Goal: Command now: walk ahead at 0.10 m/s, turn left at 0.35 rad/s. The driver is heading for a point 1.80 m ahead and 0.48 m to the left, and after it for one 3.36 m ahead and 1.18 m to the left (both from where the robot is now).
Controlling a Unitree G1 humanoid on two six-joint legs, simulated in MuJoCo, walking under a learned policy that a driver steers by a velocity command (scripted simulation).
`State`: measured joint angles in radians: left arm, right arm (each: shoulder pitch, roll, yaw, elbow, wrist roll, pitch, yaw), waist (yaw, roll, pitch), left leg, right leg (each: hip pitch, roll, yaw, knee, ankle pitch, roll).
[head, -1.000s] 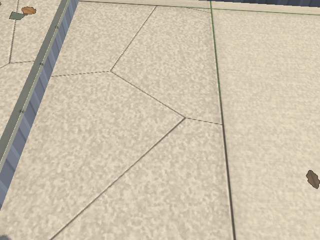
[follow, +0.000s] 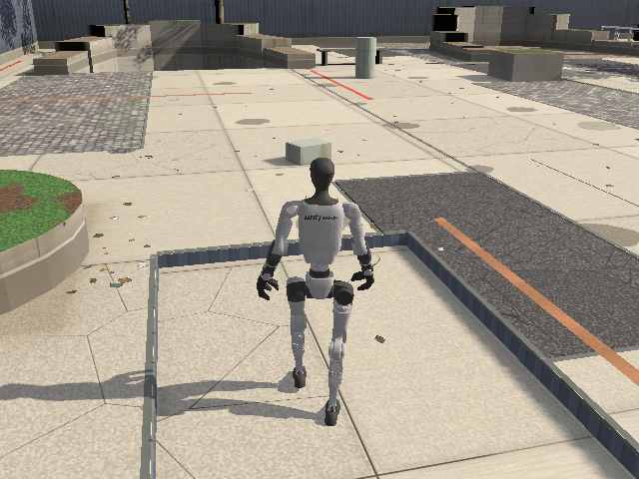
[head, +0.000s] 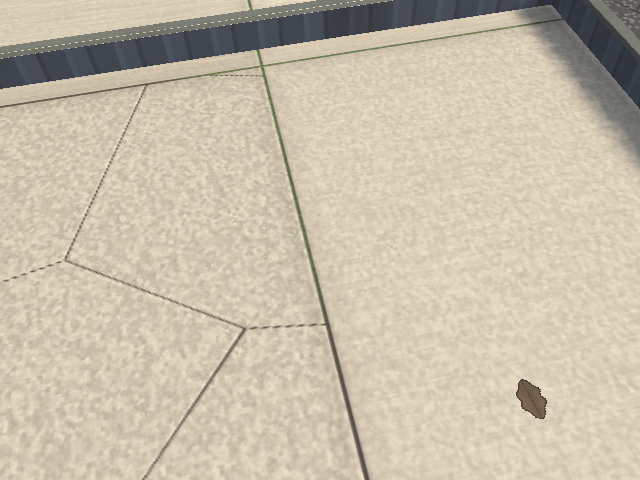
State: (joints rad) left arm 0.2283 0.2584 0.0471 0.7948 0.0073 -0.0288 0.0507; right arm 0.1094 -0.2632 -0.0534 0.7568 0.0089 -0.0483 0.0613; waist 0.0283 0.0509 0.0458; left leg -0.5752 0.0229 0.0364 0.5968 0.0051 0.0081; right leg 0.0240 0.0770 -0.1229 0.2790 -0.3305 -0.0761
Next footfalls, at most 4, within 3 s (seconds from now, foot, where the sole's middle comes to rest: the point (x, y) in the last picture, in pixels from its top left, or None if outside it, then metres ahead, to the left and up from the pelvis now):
0.06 left None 0.19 0.08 -0.77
0.46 right None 0.22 -0.15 -0.77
0.88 left None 0.09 0.08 -0.77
1.38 right None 0.45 -0.07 -0.77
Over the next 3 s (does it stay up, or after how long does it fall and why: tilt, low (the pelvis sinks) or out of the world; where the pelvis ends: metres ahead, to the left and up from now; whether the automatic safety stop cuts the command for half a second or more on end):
stays up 0.64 0.07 0.00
